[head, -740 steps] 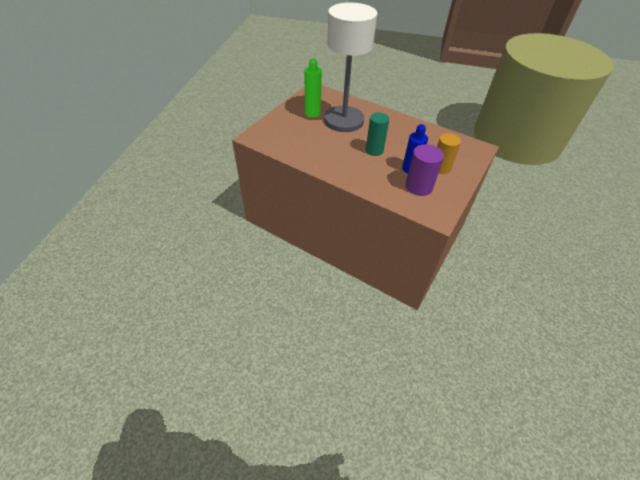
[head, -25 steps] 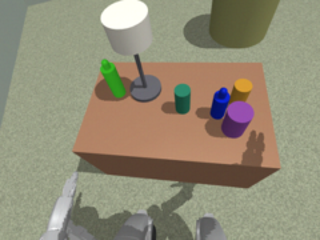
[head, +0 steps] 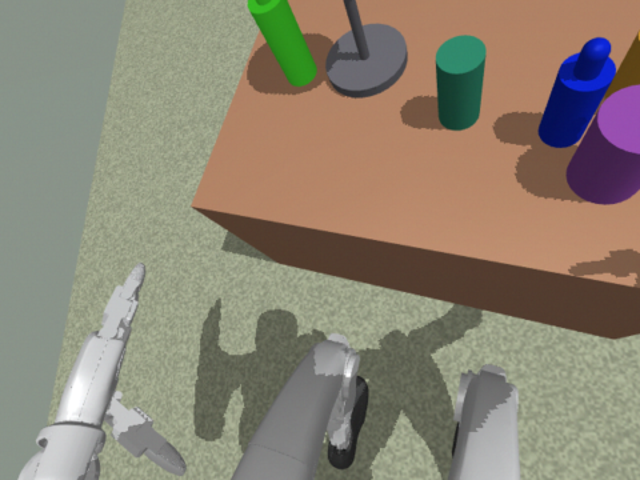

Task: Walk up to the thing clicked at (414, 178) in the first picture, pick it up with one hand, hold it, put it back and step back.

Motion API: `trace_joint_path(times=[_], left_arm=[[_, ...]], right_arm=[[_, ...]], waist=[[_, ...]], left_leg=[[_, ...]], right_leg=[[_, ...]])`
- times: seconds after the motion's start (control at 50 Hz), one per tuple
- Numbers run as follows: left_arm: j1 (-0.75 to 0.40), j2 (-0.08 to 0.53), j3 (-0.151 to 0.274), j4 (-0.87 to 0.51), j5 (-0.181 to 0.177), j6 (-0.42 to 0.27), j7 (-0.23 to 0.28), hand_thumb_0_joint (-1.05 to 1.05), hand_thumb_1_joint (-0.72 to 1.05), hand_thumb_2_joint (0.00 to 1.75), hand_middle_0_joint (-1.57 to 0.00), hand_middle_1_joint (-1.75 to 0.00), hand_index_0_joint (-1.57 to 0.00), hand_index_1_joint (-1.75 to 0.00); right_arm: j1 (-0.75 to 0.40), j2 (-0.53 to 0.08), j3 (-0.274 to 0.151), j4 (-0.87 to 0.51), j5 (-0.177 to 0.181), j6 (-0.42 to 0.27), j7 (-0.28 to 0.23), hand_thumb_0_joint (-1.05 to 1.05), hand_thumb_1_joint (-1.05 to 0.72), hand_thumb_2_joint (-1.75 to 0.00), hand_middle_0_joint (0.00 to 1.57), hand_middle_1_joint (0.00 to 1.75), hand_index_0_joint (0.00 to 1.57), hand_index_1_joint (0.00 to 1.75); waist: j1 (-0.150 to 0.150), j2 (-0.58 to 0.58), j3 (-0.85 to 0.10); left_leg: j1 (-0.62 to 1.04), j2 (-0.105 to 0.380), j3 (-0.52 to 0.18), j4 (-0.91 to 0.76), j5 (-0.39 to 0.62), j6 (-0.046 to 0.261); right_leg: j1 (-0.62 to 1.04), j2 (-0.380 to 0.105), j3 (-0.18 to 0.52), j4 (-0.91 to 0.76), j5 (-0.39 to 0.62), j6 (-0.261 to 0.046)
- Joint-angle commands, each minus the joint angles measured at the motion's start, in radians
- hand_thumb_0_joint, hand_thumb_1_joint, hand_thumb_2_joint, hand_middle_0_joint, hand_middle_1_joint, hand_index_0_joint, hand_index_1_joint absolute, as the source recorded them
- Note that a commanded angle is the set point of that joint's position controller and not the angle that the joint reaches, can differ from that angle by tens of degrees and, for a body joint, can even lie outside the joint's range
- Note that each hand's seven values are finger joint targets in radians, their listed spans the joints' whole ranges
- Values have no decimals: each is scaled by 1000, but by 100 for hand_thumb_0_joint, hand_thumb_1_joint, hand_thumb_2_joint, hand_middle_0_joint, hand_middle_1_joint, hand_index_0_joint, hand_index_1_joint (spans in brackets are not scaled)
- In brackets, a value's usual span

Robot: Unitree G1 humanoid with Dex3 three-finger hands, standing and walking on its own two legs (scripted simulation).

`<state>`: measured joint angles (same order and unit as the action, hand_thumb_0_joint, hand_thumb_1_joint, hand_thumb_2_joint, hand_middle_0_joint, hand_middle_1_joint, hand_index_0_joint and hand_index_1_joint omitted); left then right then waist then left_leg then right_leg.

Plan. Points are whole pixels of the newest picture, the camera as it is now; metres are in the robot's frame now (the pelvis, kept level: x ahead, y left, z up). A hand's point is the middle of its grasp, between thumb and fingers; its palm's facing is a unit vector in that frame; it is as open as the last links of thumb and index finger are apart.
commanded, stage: close in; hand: right
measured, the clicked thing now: (621, 150) +0.55 -0.25 -0.10
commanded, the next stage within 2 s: close in 0.52 s
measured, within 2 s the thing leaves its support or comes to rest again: leaves its support in 1.94 s
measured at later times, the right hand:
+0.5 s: hand out of the picture +0.49 -0.27 -0.09, palm faces +0.30 +0.95 +0.02, open 17.6 cm
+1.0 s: hand (626, 173) +0.51 -0.25 -0.09, palm faces +0.32 +0.95 +0.00, open 15.3 cm
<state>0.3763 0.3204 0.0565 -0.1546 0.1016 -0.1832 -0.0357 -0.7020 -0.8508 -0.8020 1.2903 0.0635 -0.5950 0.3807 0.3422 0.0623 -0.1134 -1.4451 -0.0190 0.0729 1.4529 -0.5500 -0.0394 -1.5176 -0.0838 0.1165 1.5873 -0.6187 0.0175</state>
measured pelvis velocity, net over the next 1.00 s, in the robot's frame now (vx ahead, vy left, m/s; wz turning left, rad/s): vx -0.02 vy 0.01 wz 0.00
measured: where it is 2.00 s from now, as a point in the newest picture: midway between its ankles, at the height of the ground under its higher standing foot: (402, 458)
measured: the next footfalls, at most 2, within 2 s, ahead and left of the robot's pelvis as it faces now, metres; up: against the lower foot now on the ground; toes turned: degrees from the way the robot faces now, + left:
none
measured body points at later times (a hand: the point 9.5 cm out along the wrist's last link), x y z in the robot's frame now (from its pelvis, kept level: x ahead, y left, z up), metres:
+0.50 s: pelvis -0.01 +0.01 -0.04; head +0.19 -0.08 +0.36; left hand +0.17 +0.26 +0.10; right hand +0.47 -0.32 -0.09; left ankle +0.06 +0.15 -0.55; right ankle +0.04 -0.12 -0.55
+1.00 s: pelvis -0.02 +0.01 -0.05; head +0.19 -0.08 +0.34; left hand +0.17 +0.26 +0.10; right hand +0.49 -0.30 -0.09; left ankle +0.06 +0.15 -0.55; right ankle +0.04 -0.12 -0.55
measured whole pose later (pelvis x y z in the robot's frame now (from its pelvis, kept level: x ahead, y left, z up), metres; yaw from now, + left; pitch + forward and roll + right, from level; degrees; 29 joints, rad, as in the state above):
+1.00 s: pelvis -0.02 +0.01 -0.05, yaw +0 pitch +33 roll +7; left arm 0.51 0.36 0.19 -0.51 0.07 -0.11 -0.09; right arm -0.76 -0.67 -0.68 1.10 -0.05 -0.54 0.06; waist 0.39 0.05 -0.13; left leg -1.63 -0.01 0.06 1.64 -0.59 -0.03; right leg -1.68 -0.07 0.12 1.74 -0.64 0.03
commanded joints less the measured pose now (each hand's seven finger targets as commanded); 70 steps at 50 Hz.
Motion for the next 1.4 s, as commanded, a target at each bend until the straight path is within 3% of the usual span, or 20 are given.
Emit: trace_joint_path(times=[0.0,0.1,0.16,0.26,0.3,0.34,0.36,0.42,0.46,0.52,0.62,0.7,0.78,0.92,0.96,1.06,1.1,1.18,1.24,1.38], left_arm=[[87,228,184,-261,-11,-36,11,0,-57,5,-5,-5,-4,-5],[115,274,278,-369,-15,-22,7,0,-56,6,-5,-5,-5,-5],[136,246,278,-364,-19,-10,-1,0,-56,5,-5,-5,-4,-5],[196,220,284,-387,-20,16,-15,0,-54,5,-5,-5,-5,-5],[202,206,275,-372,-22,27,-18,0,-54,5,-4,-5,-4,-5],[122,230,293,-520,-32,22,-15,0,-55,5,-5,-5,-5,-5],[178,246,309,-448,-28,35,-10,0,-55,5,-5,-5,-4,-5],[155,211,284,-491,-35,38,-16,0,-55,5,-5,-5,-4,-5],[183,201,271,-507,-42,39,-16,0,-55,5,-5,-5,-4,-5],[206,227,318,-500,-43,42,-16,0,-54,4,-5,-5,-5,-5],[200,202,297,-511,-47,34,-19,0,-61,9,-5,-3,-2,-6],[209,172,263,-491,-43,30,-22,0,-56,6,-5,-5,-4,-5],[192,229,311,-559,-39,29,-16,0,-57,6,-5,-5,-4,-6],[219,201,282,-489,-36,37,-24,0,-57,7,-4,-5,-4,-6],[183,220,305,-491,-39,39,-17,0,-57,7,-4,-5,-4,-6],[218,211,293,-496,-42,50,-19,0,-56,7,-4,-5,-4,-5],[203,245,331,-529,-48,49,-15,0,-57,7,-4,-5,-4,-5],[215,187,280,-464,-45,62,-21,0,-56,7,-4,-5,-4,-5],[185,202,277,-504,-46,63,-19,0,-56,6,-4,-5,-4,-5],[206,217,298,-524,-58,67,-19,0,-56,6,-4,-4,-3,-5]], right_arm=[[-243,-353,-61,-252,1,-86,-42,0,60,-2,5,5,6,5],[-294,-309,-41,-377,-34,-95,-102,0,56,-3,5,5,5,5],[-297,-225,12,-425,-49,-74,-126,0,56,-3,5,5,5,5],[-276,-198,20,-508,-61,-32,-174,0,56,-3,5,5,5,5],[-203,-119,47,-413,-59,-13,-185,0,57,-2,5,5,5,5],[-285,-86,74,-519,-58,-14,-198,0,57,-3,4,5,5,5],[-224,-139,21,-440,-64,-5,-217,0,58,-4,4,5,4,5],[-218,20,116,-396,-57,-3,-227,0,58,-4,4,5,4,5],[-215,-48,67,-387,-64,-9,-248,0,58,-4,4,5,4,5],[-244,-36,81,-387,-71,-18,-262,0,56,-4,4,5,4,5],[-306,-16,107,-421,-83,-41,-275,0,50,-6,6,5,6,5],[-333,-17,126,-386,-95,-47,-281,0,48,-2,21,10,21,10],[-372,-50,124,-411,-109,-41,-295,0,44,-9,32,19,32,19],[-399,6,174,-400,-120,-16,-293,0,34,-17,60,36,59,36],[-427,-16,176,-400,-131,-8,-299,0,35,-16,63,37,62,37],[-416,18,196,-400,-126,13,-301,0,26,-34,83,57,82,58],[-418,-41,179,-458,-136,19,-302,0,20,-42,95,68,94,68],[-377,68,229,-386,-128,47,-300,0,4,-59,110,85,110,85],[-430,-8,197,-412,-137,54,-317,0,-1,-70,115,95,116,95],[-340,-23,156,-417,-115,50,-305,0,-9,-97,127,120,129,120]], waist=[[-45,-467,-597],[-8,-551,-654],[-9,-596,-629],[-26,-588,-658],[-20,-535,-567],[-13,-508,-649],[-23,-471,-603],[6,-398,-528],[-3,-348,-541],[22,-349,-540],[17,-390,-556],[17,-395,-518],[30,-443,-599],[43,-470,-595],[55,-460,-594],[57,-460,-604],[43,-493,-684],[46,-467,-564],[45,-447,-582],[21,-455,-623]], left_leg=[[138,-30,11,-34,216,79],[108,-26,8,-3,187,79],[70,-27,8,11,180,80],[97,-25,5,6,202,76],[71,-25,16,17,189,78],[116,-25,13,6,196,74],[117,-26,14,4,177,74],[128,-30,11,-6,192,67],[161,-30,1,-17,196,63],[176,-31,-7,-25,211,58],[132,-29,-3,-3,185,67],[110,-29,-10,-1,162,65],[111,-28,-7,5,171,68],[73,-28,0,30,213,68],[47,-28,6,38,206,68],[85,-25,4,21,218,65],[93,-25,8,25,233,67],[50,-26,16,22,210,68],[71,-24,8,21,213,65],[110,-27,16,16,251,69]], right_leg=[[496,8,4,-141,411,4],[513,11,-8,-120,325,6],[511,10,-14,-114,325,11],[514,8,-23,-94,333,6],[450,9,-18,-99,320,6],[463,14,-13,-106,293,1],[422,17,-16,-106,264,-2],[339,21,-22,-105,234,-12],[311,24,-28,-95,220,-21],[314,26,-35,-90,225,-25],[351,29,-35,-101,222,-15],[311,30,-39,-90,185,-18],[385,29,-35,-96,210,-12],[391,25,-28,-70,289,-8],[402,21,-20,-60,294,-8],[391,26,-28,-68,275,-11],[467,26,-23,-72,324,-5],[418,25,-26,-80,300,-5],[385,23,-27,-73,270,-10],[456,24,-26,-93,366,-7]])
